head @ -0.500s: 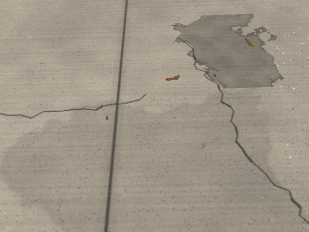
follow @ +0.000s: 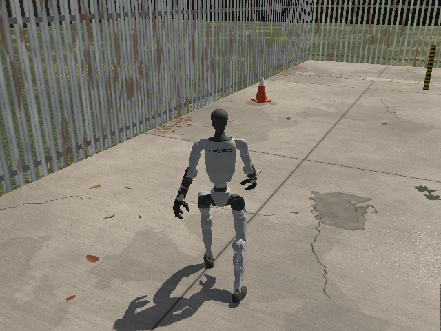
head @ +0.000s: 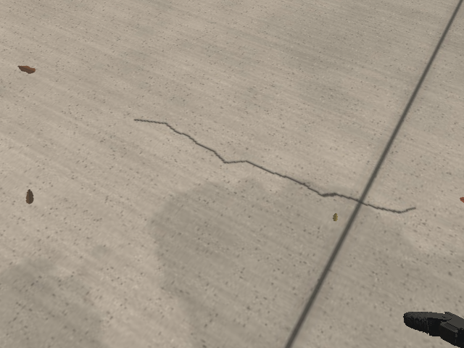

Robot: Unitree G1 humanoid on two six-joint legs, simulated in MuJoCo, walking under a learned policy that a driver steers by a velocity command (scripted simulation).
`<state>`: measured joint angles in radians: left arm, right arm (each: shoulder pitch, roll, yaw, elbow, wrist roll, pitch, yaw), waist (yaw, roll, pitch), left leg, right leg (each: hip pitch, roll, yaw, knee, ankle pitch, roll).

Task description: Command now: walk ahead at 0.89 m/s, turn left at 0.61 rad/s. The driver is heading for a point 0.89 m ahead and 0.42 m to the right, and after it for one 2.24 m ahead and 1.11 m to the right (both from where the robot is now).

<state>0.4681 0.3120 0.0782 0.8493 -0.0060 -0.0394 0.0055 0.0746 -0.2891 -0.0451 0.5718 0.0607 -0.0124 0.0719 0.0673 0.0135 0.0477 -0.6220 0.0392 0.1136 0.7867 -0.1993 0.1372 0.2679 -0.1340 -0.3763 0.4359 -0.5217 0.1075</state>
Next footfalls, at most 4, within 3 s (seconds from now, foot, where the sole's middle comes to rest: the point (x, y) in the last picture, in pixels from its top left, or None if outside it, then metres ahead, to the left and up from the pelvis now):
0.48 right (263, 292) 0.60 -0.02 -0.73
0.88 left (235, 182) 0.99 0.09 -0.73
1.34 right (370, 163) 1.11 -0.39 -0.73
1.78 left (397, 109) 1.40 -0.53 -0.73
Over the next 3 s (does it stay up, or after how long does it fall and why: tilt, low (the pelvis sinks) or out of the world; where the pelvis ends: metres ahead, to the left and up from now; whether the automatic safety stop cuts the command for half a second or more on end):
stays up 1.28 -0.53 0.05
